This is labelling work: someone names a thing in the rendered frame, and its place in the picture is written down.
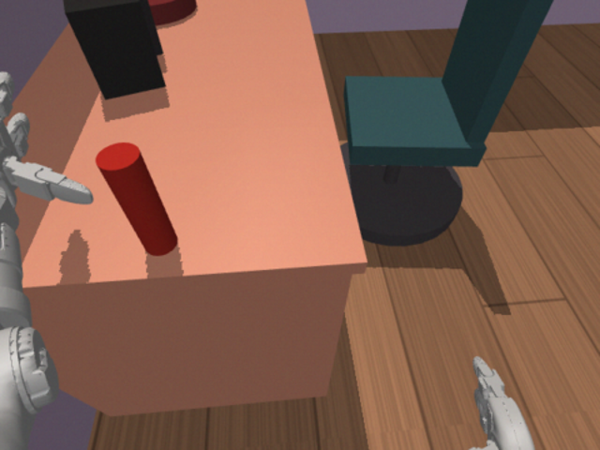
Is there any left robot arm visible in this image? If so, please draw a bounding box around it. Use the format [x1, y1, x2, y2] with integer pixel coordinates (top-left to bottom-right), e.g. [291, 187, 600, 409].
[0, 172, 59, 450]

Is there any desk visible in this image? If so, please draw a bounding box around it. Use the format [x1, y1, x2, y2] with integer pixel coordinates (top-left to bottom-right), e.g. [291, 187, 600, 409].
[4, 0, 368, 416]

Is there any office chair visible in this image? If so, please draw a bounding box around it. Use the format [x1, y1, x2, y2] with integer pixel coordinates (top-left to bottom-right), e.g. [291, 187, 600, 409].
[340, 0, 553, 247]

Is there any left robot hand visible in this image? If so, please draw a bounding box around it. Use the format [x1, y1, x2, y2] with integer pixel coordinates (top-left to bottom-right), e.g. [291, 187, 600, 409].
[0, 71, 94, 204]

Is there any right robot hand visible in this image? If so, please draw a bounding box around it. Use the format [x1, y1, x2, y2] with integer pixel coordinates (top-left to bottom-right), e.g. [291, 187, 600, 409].
[468, 356, 535, 450]

